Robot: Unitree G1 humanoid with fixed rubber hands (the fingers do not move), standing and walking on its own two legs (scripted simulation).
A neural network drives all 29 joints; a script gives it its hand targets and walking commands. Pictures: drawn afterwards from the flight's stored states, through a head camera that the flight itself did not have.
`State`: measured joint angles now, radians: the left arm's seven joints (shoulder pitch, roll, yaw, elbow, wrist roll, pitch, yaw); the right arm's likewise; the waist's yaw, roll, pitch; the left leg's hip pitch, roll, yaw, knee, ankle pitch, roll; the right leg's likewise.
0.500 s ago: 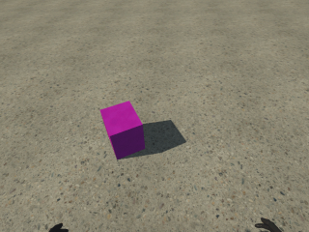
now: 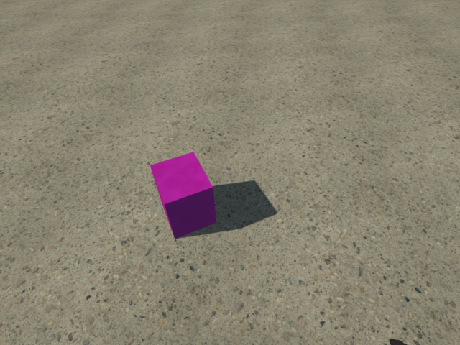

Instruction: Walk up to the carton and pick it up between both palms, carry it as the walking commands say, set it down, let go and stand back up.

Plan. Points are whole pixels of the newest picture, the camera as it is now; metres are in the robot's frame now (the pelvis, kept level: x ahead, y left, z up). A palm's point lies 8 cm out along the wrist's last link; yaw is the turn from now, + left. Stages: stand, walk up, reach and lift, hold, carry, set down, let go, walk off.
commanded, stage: stand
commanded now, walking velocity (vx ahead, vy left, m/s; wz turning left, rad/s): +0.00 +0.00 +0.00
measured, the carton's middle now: (184, 194) +0.96 +0.25 -0.63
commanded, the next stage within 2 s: walk up in 0.70 s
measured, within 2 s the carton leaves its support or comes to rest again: neither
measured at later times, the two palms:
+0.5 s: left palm out of the picture +0.09 +0.30 -0.10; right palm out of the picture +0.10 -0.30 -0.11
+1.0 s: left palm out of the picture +0.10 +0.30 -0.10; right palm out of the picture +0.10 -0.30 -0.11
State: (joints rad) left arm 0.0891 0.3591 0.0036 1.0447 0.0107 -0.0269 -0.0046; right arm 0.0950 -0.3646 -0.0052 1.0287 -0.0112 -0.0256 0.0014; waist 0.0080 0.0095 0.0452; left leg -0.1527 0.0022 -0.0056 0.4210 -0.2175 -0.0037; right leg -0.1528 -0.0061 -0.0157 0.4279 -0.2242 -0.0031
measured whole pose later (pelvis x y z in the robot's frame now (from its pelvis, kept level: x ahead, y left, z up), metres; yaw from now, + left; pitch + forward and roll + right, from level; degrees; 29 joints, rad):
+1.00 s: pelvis +0.01 +0.00 +0.00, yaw +2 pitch +0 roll +0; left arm 0.09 0.35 0.04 1.05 0.02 0.01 -0.01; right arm 0.13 -0.36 -0.03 1.05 -0.01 0.02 0.01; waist -0.01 0.01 0.02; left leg -0.21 -0.01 -0.03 0.46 -0.34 0.00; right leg -0.17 -0.02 -0.06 0.42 -0.32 0.01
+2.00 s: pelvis +0.38 +0.09 +0.00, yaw +12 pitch -1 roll +1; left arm 0.30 0.17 0.03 1.04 0.03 -0.06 0.00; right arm 0.18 -0.24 -0.05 0.99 -0.02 0.02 0.00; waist 0.03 0.03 0.05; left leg -0.47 0.08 0.04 1.06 -0.36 -0.01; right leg -0.24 -0.05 -0.21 0.47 -0.21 -0.07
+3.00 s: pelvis +0.48 +0.14 +0.00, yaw +13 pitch -3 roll +1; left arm 0.28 0.13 0.01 1.15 0.02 -0.01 0.04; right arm 0.23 -0.17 -0.02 1.13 -0.01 0.00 -0.04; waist 0.01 0.00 0.05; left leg -0.11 0.04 0.10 0.37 -0.21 -0.01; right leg -0.11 -0.02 -0.11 0.40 -0.24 -0.03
